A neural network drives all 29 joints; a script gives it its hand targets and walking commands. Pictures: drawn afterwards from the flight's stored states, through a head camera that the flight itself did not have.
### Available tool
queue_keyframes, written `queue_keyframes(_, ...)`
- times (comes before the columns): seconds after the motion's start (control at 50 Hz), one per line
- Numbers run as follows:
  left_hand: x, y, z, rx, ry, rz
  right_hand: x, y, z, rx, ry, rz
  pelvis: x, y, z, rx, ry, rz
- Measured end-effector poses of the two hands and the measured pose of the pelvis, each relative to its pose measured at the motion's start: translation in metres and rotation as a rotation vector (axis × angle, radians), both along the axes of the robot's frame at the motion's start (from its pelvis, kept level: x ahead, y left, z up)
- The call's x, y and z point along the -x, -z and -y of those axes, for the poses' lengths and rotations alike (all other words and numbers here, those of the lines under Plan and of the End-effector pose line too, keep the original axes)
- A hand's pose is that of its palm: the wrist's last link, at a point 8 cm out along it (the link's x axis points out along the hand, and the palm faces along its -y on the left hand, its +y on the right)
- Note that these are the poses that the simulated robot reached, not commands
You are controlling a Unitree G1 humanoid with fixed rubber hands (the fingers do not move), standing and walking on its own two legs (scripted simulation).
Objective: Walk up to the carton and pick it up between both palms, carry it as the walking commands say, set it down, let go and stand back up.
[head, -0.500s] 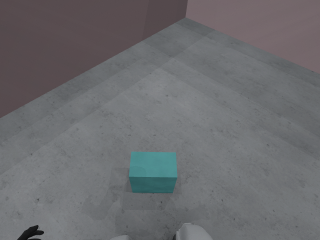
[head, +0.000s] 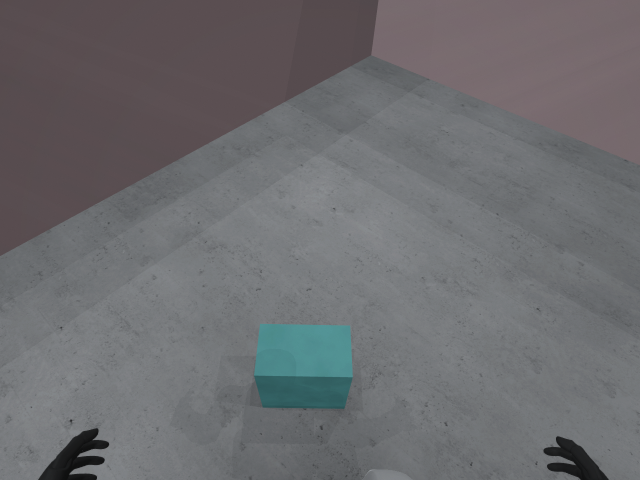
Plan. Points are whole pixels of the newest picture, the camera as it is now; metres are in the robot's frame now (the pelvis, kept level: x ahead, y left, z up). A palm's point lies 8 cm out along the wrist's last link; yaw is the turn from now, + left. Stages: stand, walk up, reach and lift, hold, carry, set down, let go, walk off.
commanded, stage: walk up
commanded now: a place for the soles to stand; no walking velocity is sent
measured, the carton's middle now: (304, 368) +0.49 +0.03 -0.62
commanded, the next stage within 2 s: none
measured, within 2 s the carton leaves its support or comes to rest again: neither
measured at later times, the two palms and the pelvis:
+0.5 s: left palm out of the picture +0.11 +0.33 -0.07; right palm out of the picture +0.11 -0.34 -0.07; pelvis +0.01 -0.01 +0.02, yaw +1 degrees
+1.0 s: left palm (10, 458) +0.16 +0.40 -0.10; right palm (538, 466) +0.15 -0.27 -0.08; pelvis +0.08 +0.07 +0.00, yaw -4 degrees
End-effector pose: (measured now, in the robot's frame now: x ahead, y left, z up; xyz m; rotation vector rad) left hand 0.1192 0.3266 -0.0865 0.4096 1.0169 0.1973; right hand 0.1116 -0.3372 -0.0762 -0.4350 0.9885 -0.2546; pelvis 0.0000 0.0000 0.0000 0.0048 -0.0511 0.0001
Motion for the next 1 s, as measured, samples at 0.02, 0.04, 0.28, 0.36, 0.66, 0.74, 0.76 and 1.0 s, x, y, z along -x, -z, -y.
queue_keyframes(0.02,0.001,0.000,0.002,0.000,-0.001,-0.005,0.000,0.000,0.002,-0.003,0.003,-0.003,0.000,-0.001,0.002,-0.002,-0.001,0.000)
queue_keyframes(0.04,0.002,-0.001,0.003,0.000,-0.002,-0.010,0.001,0.000,0.003,-0.006,0.005,-0.008,0.000,-0.002,0.003,-0.004,-0.001,-0.001)
queue_keyframes(0.28,-0.002,-0.009,0.022,0.027,-0.020,-0.032,0.016,0.003,0.005,-0.043,0.023,-0.088,-0.006,-0.015,0.013,-0.009,-0.010,-0.006)
queue_keyframes(0.36,-0.007,-0.012,0.024,0.033,-0.024,-0.033,0.017,0.002,0.004,-0.049,0.028,-0.100,-0.008,-0.019,0.013,-0.007,-0.011,-0.006)
queue_keyframes(0.66,0.066,-0.027,-0.073,-0.107,-0.138,-0.132,-0.028,-0.007,-0.026,-0.050,-0.038,-0.088,-0.026,-0.015,-0.028,0.015,-0.009,-0.006)
queue_keyframes(0.74,0.055,-0.007,-0.094,-0.096,-0.129,-0.158,-0.028,0.000,-0.046,-0.009,-0.016,-0.080,-0.036,-0.002,-0.053,0.014,0.006,0.005)
queue_keyframes(0.76,0.048,-0.003,-0.094,-0.087,-0.118,-0.161,-0.026,0.000,-0.051,-0.009,-0.002,-0.077,-0.039,-0.002,-0.056,0.013,0.012,0.008)
queue_keyframes(1.0,-0.039,0.009,-0.073,-0.026,-0.003,-0.128,-0.041,0.001,-0.063,-0.020,0.093,-0.038,-0.079,-0.002,-0.067,0.015,0.067,-0.002)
